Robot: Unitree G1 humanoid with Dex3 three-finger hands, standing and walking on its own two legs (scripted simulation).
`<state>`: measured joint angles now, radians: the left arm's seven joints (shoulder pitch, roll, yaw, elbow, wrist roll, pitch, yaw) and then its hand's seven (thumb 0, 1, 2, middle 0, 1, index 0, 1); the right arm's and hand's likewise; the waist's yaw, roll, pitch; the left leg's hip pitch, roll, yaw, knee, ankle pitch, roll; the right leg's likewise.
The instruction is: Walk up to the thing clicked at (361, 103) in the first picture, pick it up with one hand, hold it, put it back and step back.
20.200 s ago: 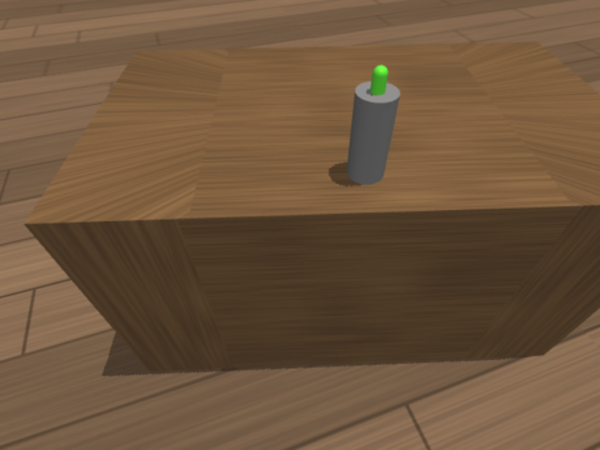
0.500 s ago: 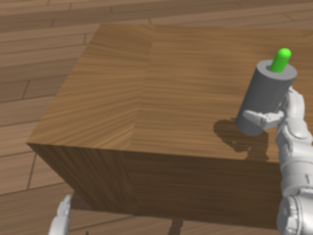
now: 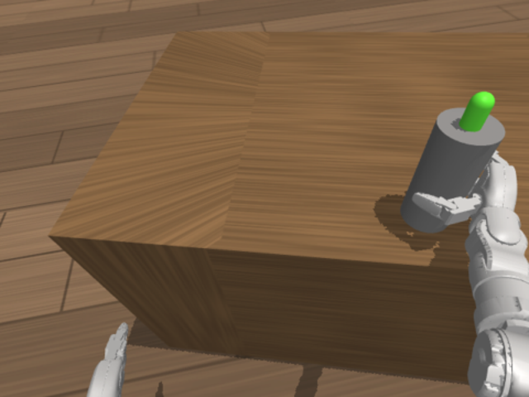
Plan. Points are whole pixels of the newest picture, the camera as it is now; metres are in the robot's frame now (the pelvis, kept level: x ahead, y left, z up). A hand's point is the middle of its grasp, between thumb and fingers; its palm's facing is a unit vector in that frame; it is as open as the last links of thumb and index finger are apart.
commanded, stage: lower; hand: right
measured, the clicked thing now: (449, 165) +0.45 -0.21 +0.12
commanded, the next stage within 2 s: loosen in 0.10 s
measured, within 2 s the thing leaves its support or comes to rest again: neither
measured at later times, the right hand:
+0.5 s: hand (452, 184) +0.45 -0.23 +0.08, palm faces +0.26 +0.96 -0.02, open 11.2 cm
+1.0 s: hand (455, 176) +0.45 -0.24 +0.09, palm faces +0.27 +0.96 +0.00, open 15.2 cm
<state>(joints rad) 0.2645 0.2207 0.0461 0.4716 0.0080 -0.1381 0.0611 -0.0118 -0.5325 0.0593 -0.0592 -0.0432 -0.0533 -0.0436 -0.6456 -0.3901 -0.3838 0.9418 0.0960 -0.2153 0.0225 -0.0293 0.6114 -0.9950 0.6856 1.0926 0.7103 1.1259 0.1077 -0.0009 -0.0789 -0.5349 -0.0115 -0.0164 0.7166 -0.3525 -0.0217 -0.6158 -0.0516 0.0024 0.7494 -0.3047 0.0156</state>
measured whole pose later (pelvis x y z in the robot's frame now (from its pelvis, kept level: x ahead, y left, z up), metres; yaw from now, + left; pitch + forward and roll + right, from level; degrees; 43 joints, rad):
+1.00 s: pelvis -0.01 +0.00 -0.01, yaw +0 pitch +12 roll +2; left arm 0.32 0.23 0.03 0.33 0.01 -0.09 0.04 -0.01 -0.54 0.06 -0.06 -0.05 -0.05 -0.05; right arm -0.73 -0.44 -0.41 1.01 0.10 -0.28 0.05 -0.01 0.56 -0.16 0.49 0.32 0.49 0.33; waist 0.11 0.00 -0.09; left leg -0.64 -0.01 -0.01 0.81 -0.39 -0.02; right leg -0.72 -0.05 0.02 0.84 -0.33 0.02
